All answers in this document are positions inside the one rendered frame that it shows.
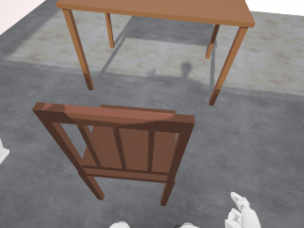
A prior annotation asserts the right robot hand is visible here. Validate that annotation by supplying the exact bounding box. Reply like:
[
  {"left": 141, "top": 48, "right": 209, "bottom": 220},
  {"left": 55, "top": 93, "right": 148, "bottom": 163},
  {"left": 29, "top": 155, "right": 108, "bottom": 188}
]
[{"left": 224, "top": 192, "right": 261, "bottom": 228}]

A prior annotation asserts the left robot hand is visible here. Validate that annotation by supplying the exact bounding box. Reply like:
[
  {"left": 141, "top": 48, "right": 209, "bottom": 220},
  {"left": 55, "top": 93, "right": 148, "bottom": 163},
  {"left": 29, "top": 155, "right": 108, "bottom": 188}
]
[{"left": 0, "top": 139, "right": 10, "bottom": 164}]

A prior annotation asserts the table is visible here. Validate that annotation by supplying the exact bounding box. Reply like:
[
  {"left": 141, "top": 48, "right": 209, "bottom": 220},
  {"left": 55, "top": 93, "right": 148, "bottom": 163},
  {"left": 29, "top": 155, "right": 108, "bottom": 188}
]
[{"left": 55, "top": 0, "right": 256, "bottom": 105}]

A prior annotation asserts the chair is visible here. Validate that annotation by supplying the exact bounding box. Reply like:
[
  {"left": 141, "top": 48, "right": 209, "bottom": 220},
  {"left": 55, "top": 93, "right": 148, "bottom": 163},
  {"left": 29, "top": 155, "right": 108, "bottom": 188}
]
[{"left": 32, "top": 102, "right": 195, "bottom": 206}]

